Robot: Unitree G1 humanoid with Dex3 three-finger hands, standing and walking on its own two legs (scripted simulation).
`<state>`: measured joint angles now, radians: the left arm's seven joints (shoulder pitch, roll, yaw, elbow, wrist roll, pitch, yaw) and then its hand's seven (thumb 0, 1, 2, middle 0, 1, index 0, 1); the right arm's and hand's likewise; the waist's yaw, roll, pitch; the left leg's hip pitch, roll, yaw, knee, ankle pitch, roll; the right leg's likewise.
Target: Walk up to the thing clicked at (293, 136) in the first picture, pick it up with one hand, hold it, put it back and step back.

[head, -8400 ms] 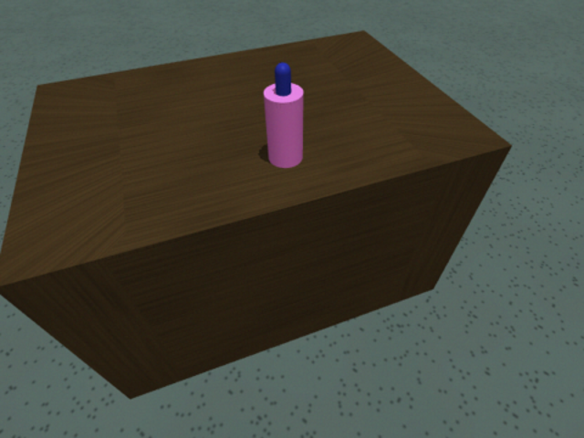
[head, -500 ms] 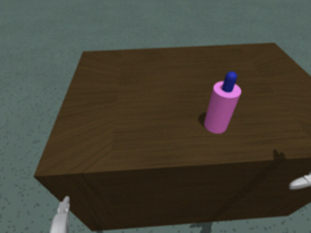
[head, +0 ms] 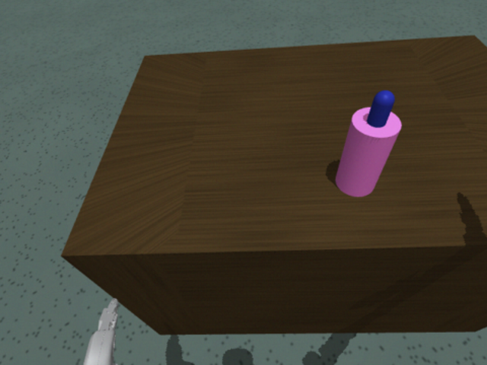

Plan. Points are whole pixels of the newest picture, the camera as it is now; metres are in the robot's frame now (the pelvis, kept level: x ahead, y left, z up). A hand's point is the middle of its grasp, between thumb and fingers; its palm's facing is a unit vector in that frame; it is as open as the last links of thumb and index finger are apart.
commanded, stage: go down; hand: right
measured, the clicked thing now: (368, 144) +0.52 -0.20 +0.05
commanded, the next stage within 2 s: approach in 2.00 s
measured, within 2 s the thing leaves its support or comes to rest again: neither
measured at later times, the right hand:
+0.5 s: hand out of the picture +0.38 -0.38 +0.12, palm faces +0.20 +0.98 +0.02, open 17.4 cm
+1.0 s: hand out of the picture +0.40 -0.39 +0.12, palm faces +0.20 +0.98 +0.03, open 17.6 cm
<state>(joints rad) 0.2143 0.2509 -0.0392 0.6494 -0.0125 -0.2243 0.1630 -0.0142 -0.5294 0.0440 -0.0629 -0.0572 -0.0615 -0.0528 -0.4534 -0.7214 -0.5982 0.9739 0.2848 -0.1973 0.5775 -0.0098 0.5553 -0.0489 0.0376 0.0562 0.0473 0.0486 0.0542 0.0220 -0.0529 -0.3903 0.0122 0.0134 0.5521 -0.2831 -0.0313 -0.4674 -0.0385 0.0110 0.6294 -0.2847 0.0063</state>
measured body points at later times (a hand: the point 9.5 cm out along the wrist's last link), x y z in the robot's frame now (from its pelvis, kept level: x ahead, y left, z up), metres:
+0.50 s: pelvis +0.01 +0.00 -0.01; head +0.06 -0.03 +0.44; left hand +0.17 +0.26 -0.07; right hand +0.36 -0.43 +0.12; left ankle -0.01 +0.14 -0.73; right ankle +0.02 -0.12 -0.73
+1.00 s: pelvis +0.00 +0.00 -0.02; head +0.07 -0.04 +0.42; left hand +0.16 +0.25 -0.07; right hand +0.38 -0.44 +0.12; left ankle -0.01 +0.14 -0.73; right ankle +0.02 -0.12 -0.73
